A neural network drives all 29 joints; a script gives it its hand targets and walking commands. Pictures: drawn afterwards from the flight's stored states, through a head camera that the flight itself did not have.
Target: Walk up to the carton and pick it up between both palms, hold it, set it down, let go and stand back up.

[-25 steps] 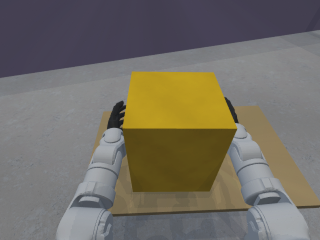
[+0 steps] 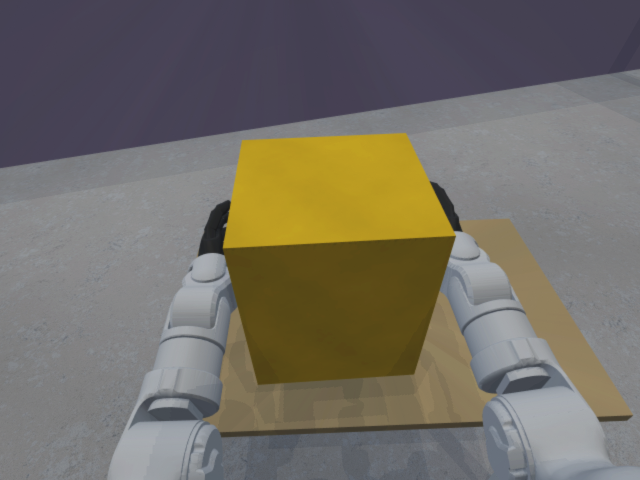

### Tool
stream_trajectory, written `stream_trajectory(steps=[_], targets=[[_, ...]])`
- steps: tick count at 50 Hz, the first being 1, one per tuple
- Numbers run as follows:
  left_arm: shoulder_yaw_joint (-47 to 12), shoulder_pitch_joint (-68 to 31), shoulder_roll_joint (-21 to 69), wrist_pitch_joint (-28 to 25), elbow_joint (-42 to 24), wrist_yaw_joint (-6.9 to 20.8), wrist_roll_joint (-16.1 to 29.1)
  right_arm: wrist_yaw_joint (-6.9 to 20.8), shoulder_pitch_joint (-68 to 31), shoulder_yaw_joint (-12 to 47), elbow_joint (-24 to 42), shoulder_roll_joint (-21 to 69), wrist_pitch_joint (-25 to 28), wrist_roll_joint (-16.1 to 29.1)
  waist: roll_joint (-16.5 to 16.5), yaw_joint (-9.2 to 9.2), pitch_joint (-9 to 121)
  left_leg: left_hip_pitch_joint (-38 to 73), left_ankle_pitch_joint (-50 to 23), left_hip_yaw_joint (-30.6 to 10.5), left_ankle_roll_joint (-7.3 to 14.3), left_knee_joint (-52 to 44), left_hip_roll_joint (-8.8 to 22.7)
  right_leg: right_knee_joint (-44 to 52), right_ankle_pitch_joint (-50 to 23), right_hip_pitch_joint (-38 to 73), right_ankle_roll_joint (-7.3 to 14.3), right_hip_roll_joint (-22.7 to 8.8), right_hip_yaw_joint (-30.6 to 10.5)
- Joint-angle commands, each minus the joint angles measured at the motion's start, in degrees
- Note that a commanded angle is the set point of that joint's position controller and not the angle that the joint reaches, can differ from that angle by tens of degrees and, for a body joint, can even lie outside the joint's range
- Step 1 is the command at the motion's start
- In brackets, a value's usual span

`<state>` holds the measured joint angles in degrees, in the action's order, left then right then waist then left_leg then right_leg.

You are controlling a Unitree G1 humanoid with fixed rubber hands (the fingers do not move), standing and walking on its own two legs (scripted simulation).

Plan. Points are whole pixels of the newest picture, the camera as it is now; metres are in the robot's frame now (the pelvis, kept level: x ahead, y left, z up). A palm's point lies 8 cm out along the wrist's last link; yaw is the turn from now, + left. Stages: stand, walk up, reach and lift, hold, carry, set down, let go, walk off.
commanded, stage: reach and lift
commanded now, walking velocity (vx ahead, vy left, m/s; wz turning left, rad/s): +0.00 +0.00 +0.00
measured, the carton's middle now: (330, 260) +0.37 -0.01 +0.12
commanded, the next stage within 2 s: hold in 1.36 s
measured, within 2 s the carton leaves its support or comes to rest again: neither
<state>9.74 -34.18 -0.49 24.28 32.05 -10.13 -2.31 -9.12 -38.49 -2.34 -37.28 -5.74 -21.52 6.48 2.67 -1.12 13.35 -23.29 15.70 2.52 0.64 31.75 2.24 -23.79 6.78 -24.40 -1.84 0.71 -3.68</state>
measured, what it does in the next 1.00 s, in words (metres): stands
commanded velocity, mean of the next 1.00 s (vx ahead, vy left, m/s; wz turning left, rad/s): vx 0.00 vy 0.00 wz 0.00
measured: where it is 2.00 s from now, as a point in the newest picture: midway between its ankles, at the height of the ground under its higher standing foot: outside the picture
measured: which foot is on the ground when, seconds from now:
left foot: down 0.00-1.00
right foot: down 0.00-1.00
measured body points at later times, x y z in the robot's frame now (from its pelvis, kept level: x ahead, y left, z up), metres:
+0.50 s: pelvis +0.00 +0.00 +0.00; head -0.04 +0.00 +0.45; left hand +0.38 +0.16 +0.15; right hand +0.39 -0.15 +0.17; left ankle +0.00 +0.11 -0.73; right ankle +0.05 -0.15 -0.73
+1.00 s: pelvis -0.01 +0.00 +0.00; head -0.05 +0.00 +0.45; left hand +0.38 +0.16 +0.16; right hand +0.39 -0.15 +0.17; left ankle +0.00 +0.11 -0.73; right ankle +0.05 -0.15 -0.73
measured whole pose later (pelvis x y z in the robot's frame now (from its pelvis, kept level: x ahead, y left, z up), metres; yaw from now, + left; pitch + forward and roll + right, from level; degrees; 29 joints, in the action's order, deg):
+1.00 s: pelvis -0.01 +0.00 +0.00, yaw +0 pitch +5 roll -2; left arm 10.2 -34.2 -1.9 32.4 24.0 -8.7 -3.3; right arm -10.5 -40.5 -3.9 -32.6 -4.0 -27.1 7.9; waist 2.4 -1.1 12.4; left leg -20.4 14.5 2.4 0.4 30.1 2.2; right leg -21.6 5.4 -21.2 -1.9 0.7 -3.7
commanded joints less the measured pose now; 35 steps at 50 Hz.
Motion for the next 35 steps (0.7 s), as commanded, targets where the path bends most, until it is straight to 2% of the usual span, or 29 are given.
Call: stream_trajectory(steps=[1,2,3,4,5,6,7,8,11,12,13,14,15,16,19,20,21,22,24,25,26,27,28,29,30,31,32,34,35], targets=[[-24.69,-48.2,43.2,-3.56,-20.83,7.44,3.91,9.46,-50.8,25.37,24.86,45.82,4.56,10.5,-3.51,2.89,26.62,14.77,-20.54,-7.11,-3.4,-9.45,-3.85,2.52,-12.19,26.72,2.33,5.05,3.69],[-23.95,-47.87,42.49,-3.36,-21.86,7.53,3.94,9.09,-49.17,26.01,24.11,46.72,4.01,10.67,-4.49,3.59,25.63,14.2,-22.59,-7.29,-3.15,-9.35,-3.72,2.43,-14.54,27.64,1.99,4.97,3.35],[-25.16,-49.46,41.95,-3.0,-23.86,7.66,5.08,8.84,-48.3,25.95,26.08,46.13,3.53,10.73,-3.92,2.55,26.83,15.36,-23.85,-7.3,-3.29,-9.08,-4.08,2.39,-15.69,27.79,1.95,5.01,3.5],[-25.63,-47.05,42.1,-1.84,-20.5,7.9,3.99,8.61,-48.01,24.19,23.81,44.29,3.14,10.54,-2.42,1.37,24.61,15.41,-22.77,-7.58,-3.78,-9.42,-3.97,3.15,-14.15,27.37,1.93,4.82,3.59],[-25.67,-45.71,42.32,-1.55,-21.23,8.17,4.4,8.38,-48.08,24.76,26.35,44.64,3.23,11.13,-2.69,1.85,25.42,16.15,-25.73,-7.85,-3.56,-8.72,-3.98,2.91,-17.04,27.62,1.98,4.78,3.1],[-23.73,-46.05,41.18,-1.14,-19.67,8.43,3.39,8.51,-49.04,24.88,25.39,44.01,2.61,10.54,-3.8,2.82,23.62,15.64,-23.55,-7.57,-2.96,-9.46,-4.01,3.45,-14.77,26.51,1.66,4.78,3.28],[-25.63,-46.18,42.22,-0.74,-22.91,8.4,4.3,8.14,-49.19,25.52,27.22,44.03,2.47,11.59,-3.54,1.99,25.2,16.68,-25.58,-7.58,-3.5,-9.34,-4.35,2.97,-16.27,27.98,1.69,5.29,3.98],[-23.93,-45.99,41.07,-0.49,-23.73,8.55,3.57,7.94,-49.62,26.83,28.25,45.11,2.34,12.09,-3.84,3.53,26.12,15.96,-27.18,-6.85,-2.88,-8.5,-4.8,2.65,-18.37,30.03,1.36,5.06,3.46],[-24.37,-44.13,41.94,0.37,-23.58,9.09,3.87,7.24,-50.12,27.25,32.02,44.47,1.72,13.39,-4.7,2.94,26.23,16.15,-26.95,-6.82,-3.06,-8.78,-5.18,2.68,-20.38,31.31,1.07,5.02,3.26],[-23.79,-46.36,40.05,0.64,-22.48,9.23,3.76,7.17,-47.03,25.3,25.46,43.61,0.86,12.33,-2.83,1.99,22.09,15.51,-25.09,-6.88,-3.44,-9.4,-4.95,3.37,-17.78,29.55,1.3,4.47,3.24],[-22.82,-45.74,40.48,1.58,-21.24,9.59,2.57,7.37,-46.48,24.48,23.79,42.43,0.21,12.14,-3.44,1.24,19.8,16.34,-23.47,-7.24,-3.28,-10.35,-4.59,3.9,-15.09,27.86,1.14,4.82,3.78],[-22.92,-45.17,40.16,1.93,-21.11,9.81,2.98,7.38,-48.38,24.72,26.69,41.99,0.46,11.39,-4.25,1.86,21.31,16.16,-24.64,-7.06,-3.17,-10.05,-4.51,3.89,-16.19,28.42,1.21,4.76,3.76],[-23.35,-46.24,40.55,2.03,-24.8,9.94,3.0,7.23,-45.53,25.4,23.9,43.23,0.25,12.27,-2.42,1.56,21.79,18.28,-29.37,-7.45,-3.84,-9.01,-3.99,3.33,-18.79,28.83,1.65,4.76,3.31],[-25.92,-43.36,42.46,2.57,-24.85,9.98,3.59,7.02,-47.21,26.39,28.4,42.19,0.81,13.38,-1.6,0.86,24.64,20.28,-31.72,-7.67,-4.59,-8.36,-4.29,3.37,-19.58,28.95,1.82,5.2,3.99],[-24.66,-48.13,41.19,2.78,-24.18,10.05,4.03,7.31,-50.04,24.55,26.97,41.89,0.49,12.72,-1.9,0.96,22.73,19.89,-28.95,-7.81,-4.44,-8.76,-3.79,4.24,-14.35,26.33,1.71,5.09,4.12],[-25.69,-49.7,41.71,2.45,-26.57,9.81,4.75,7.35,-51.43,25.0,29.9,42.95,0.84,12.97,-2.59,0.57,24.97,19.88,-27.56,-7.35,-4.24,-8.87,-4.04,3.88,-14.75,27.05,1.85,5.17,4.41],[-26.35,-47.32,41.83,2.78,-24.43,9.83,5.1,7.24,-51.96,25.1,31.2,42.48,0.99,12.62,-2.66,0.69,24.37,18.83,-28.06,-7.41,-4.24,-8.94,-4.19,3.95,-16.42,28.07,1.81,4.99,4.17],[-25.02,-45.81,41.36,3.2,-22.14,9.87,4.23,7.0,-52.99,24.86,30.3,42.39,1.05,12.48,-2.52,1.36,23.71,18.62,-28.64,-7.19,-3.71,-8.8,-4.25,4.13,-17.16,27.77,1.73,4.85,3.93],[-24.39,-47.66,40.89,3.35,-21.24,10.37,3.78,7.42,-52.04,23.5,26.31,42.01,0.14,11.49,-1.89,0.76,21.49,18.29,-24.9,-7.57,-3.77,-9.66,-3.9,4.63,-13.66,26.4,2.24,4.8,3.79],[-24.8,-48.24,41.55,3.11,-24.75,10.19,3.95,7.43,-52.19,24.95,28.46,43.31,0.3,12.2,-2.53,1.15,24.2,19.2,-27.1,-7.28,-3.82,-9.2,-3.85,4.33,-15.36,27.57,2.08,5.04,3.89],[-25.85,-50.95,41.7,2.85,-27.17,9.93,4.65,7.35,-49.77,23.98,26.71,43.02,-0.02,12.2,-0.32,-0.13,24.65,20.05,-28.11,-7.86,-4.82,-8.78,-3.61,3.83,-15.64,27.55,2.48,4.98,3.86],[-27.43,-51.21,43.43,2.96,-27.99,9.66,6.25,7.48,-51.49,24.73,29.35,42.99,0.29,13.03,-0.82,-0.27,27.06,21.32,-30.47,-8.23,-5.46,-8.12,-3.3,3.84,-15.23,26.82,2.36,5.45,4.21],[-24.63,-51.29,39.74,3.37,-21.7,9.98,4.28,7.26,-51.23,21.92,24.47,41.64,-0.38,10.54,-1.48,-0.48,19.75,17.15,-21.31,-7.26,-4.31,-9.94,-4.07,5.37,-9.42,25.24,2.13,4.57,3.73],[-24.71,-51.08,41.63,3.87,-21.86,9.99,4.15,7.9,-50.58,21.45,23.44,41.12,-0.4,11.17,-0.38,-0.27,19.96,17.76,-21.69,-7.74,-4.91,-10.46,-3.38,4.76,-8.84,24.36,2.45,4.79,4.17],[-22.87,-49.74,40.04,3.91,-20.37,10.31,3.49,7.76,-53.48,21.92,25.38,42.36,-0.17,10.91,-3.45,0.92,19.58,15.36,-19.65,-6.99,-3.27,-10.81,-3.91,4.87,-10.15,26.69,2.17,4.39,4.06],[-22.4,-54.0,39.47,3.31,-23.71,10.33,3.76,7.81,-51.77,21.44,22.22,43.37,-0.31,11.03,-1.78,1.07,20.86,15.54,-18.83,-6.97,-3.29,-10.93,-3.94,4.26,-10.32,27.54,2.3,4.0,3.67],[-22.12,-51.85,40.35,3.82,-19.92,10.35,3.05,8.08,-52.49,20.27,20.9,41.76,-0.49,10.23,-1.86,0.24,18.27,15.26,-17.62,-6.97,-3.66,-11.88,-3.79,4.89,-8.28,26.19,2.36,4.28,4.4],[-23.59,-53.75,40.05,3.27,-20.71,10.41,5.09,8.23,-55.96,20.96,24.09,42.75,0.25,9.93,-3.25,0.74,21.11,15.2,-16.54,-6.87,-3.19,-11.44,-3.77,4.98,-7.89,26.01,2.23,4.13,4.2],[-24.33,-54.73,40.41,3.21,-22.34,10.18,5.28,8.3,-53.38,20.41,23.16,42.06,-0.06,9.1,-2.3,-0.75,21.66,16.35,-17.68,-7.38,-3.82,-11.6,-3.36,4.2,-8.82,26.11,2.37,4.16,4.44]])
